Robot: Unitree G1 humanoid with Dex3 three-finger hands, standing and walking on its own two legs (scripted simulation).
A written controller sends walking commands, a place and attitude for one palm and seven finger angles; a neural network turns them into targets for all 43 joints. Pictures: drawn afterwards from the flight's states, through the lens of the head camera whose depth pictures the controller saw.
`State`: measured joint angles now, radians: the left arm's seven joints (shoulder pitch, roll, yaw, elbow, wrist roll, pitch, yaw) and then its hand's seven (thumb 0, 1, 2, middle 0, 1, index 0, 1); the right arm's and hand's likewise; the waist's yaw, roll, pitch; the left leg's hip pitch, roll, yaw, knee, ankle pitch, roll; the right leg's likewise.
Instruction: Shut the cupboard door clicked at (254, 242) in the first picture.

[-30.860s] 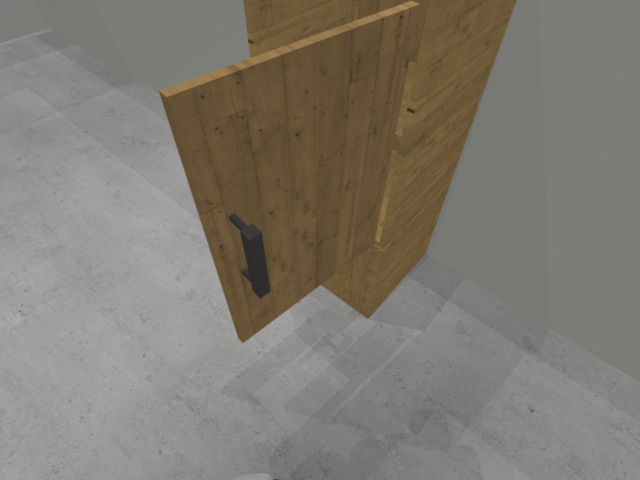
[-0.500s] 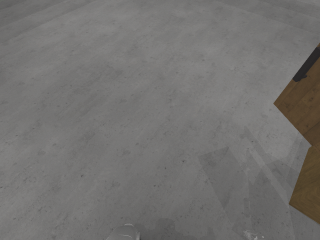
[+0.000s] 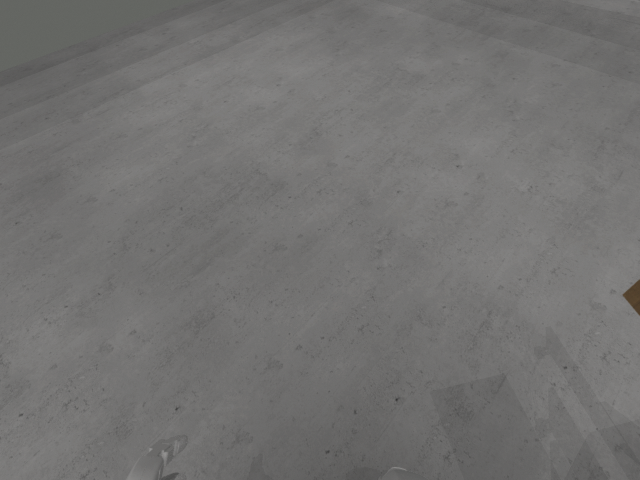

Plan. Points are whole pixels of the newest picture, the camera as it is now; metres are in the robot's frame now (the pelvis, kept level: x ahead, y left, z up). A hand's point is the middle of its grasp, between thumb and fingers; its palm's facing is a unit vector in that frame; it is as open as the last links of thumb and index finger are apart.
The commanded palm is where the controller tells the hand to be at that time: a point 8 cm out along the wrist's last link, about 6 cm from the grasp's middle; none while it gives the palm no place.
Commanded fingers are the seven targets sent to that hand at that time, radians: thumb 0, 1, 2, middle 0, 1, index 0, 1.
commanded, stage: walk to a spot facing it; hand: left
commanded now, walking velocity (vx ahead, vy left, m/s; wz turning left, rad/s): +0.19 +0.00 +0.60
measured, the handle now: out of the picture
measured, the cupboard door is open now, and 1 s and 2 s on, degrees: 58 58 58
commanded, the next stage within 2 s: turn to face it in 0.24 s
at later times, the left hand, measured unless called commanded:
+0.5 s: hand out of the picture +0.08 +0.20 -0.18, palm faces +0.30 -0.93 -0.21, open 7.4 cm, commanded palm none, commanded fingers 0.00 0.90 0.90 -0.20 -0.30 -0.20 -0.30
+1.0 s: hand (201, 414) +0.23 +0.20 -0.14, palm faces +0.00 -0.96 -0.28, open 7.4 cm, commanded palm none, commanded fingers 0.00 0.90 0.90 -0.20 -0.30 -0.20 -0.30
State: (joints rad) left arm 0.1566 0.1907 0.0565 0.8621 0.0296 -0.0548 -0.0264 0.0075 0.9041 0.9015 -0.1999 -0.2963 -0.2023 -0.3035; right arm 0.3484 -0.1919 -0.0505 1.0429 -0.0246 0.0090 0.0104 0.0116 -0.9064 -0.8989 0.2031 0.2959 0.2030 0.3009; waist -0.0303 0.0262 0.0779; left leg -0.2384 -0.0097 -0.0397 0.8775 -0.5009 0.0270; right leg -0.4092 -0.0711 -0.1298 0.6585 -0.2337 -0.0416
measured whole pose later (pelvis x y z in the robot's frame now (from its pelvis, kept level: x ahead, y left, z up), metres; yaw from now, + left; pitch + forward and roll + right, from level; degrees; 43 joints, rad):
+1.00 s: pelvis +0.17 +0.00 +0.01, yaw -4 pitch +2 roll +1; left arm 0.25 0.19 0.07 0.92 0.02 0.03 0.01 0.01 0.90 0.90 -0.20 -0.30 -0.20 -0.30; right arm 0.17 -0.26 -0.07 0.96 -0.02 0.07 -0.02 0.01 -0.91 -0.90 0.20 0.30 0.20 0.30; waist 0.02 0.03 0.08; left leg -0.50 0.06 0.06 1.07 -0.44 -0.06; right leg -0.28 0.01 -0.02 0.56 -0.30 -0.04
